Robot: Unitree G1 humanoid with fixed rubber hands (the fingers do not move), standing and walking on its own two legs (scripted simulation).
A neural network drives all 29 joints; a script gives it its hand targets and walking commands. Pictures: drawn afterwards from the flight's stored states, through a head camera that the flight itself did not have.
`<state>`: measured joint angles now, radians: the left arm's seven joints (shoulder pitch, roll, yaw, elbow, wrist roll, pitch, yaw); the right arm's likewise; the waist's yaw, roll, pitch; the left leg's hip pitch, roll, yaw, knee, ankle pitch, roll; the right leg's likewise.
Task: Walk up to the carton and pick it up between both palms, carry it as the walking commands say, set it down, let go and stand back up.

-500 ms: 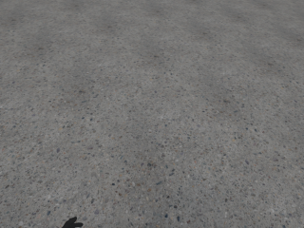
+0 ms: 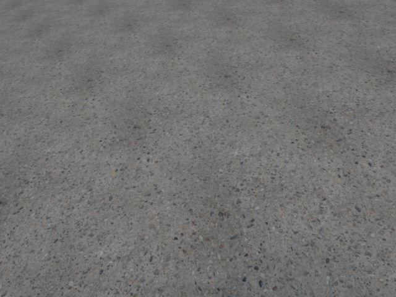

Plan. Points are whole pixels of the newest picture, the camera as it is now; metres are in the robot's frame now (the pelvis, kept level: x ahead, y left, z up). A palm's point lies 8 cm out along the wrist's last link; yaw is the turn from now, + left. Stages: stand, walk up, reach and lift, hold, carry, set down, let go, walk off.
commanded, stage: walk up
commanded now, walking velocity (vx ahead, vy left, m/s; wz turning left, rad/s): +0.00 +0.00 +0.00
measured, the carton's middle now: out of the picture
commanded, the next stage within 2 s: none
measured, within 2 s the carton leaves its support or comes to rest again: neither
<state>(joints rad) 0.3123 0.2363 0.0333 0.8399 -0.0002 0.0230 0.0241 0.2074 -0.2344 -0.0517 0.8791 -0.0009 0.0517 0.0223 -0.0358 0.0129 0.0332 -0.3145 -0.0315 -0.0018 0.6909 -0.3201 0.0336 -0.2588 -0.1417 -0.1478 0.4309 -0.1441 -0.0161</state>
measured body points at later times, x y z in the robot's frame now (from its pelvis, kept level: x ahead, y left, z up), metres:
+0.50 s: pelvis -0.01 +0.00 +0.00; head -0.01 -0.02 +0.45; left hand +0.07 +0.25 -0.13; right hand +0.02 -0.25 -0.15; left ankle +0.02 +0.14 -0.73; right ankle -0.01 -0.07 -0.75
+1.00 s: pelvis +0.03 +0.03 -0.01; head +0.05 +0.05 +0.44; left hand +0.11 +0.28 -0.15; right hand +0.06 -0.20 -0.15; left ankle +0.02 +0.14 -0.75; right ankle -0.01 -0.07 -0.75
